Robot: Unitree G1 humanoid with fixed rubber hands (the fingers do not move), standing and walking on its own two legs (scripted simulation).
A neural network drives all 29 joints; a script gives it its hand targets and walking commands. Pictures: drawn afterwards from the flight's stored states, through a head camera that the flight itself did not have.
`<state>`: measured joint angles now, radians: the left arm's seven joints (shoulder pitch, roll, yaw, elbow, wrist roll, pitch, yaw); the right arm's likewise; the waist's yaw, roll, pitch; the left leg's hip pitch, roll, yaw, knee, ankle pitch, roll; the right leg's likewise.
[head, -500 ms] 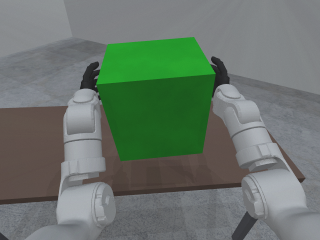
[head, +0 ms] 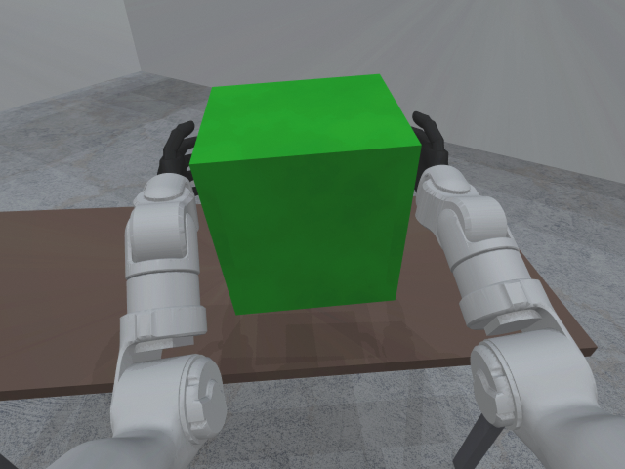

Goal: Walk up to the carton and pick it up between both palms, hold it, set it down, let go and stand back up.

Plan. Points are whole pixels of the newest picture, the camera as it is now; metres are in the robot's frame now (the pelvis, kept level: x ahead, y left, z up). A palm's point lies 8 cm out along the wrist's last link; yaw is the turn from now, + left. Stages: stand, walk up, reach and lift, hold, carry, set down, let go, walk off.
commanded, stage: set down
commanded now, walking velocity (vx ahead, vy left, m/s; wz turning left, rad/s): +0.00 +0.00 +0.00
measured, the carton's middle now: (306, 196) +0.38 +0.00 +0.20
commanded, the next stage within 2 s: none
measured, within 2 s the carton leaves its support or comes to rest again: neither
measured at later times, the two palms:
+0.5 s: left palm (174, 205) +0.39 +0.17 +0.19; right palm (404, 213) +0.37 -0.13 +0.18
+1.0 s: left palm (192, 206) +0.42 +0.16 +0.17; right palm (409, 214) +0.39 -0.15 +0.16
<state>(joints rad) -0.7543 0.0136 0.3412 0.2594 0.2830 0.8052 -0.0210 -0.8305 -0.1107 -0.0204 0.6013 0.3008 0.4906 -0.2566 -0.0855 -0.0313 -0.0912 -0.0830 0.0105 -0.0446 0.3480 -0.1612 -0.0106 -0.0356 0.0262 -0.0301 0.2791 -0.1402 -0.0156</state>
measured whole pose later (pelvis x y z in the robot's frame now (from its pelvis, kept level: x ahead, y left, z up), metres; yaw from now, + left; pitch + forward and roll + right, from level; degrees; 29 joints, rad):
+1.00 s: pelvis +0.02 +0.02 +0.00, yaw +0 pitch -7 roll -1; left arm -0.76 -0.01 0.35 0.54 0.32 0.41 -0.02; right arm -0.71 0.00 -0.22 0.79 0.01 0.02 -0.16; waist -0.07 -0.06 0.04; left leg -0.02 0.00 -0.02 0.33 -0.18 0.01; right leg 0.04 0.00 -0.04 0.23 -0.15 0.01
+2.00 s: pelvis +0.03 +0.02 +0.00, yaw -1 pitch -1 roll -1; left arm -0.84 0.04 0.39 0.89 0.30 0.18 -0.04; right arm -0.69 0.11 -0.46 0.84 -0.20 -0.08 -0.14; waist -0.06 -0.06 0.00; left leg -0.13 0.00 0.02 0.32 -0.18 0.01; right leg -0.08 0.00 -0.04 0.24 -0.14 0.01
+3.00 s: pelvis +0.03 +0.02 +0.00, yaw -1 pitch +6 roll -1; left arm -0.85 0.04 0.45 1.09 0.31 -0.03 -0.04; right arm -0.66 0.17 -0.63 0.86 -0.38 -0.21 -0.12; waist -0.04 -0.04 -0.03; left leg -0.26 0.01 0.05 0.33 -0.17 0.02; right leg -0.22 -0.01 -0.05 0.27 -0.15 0.01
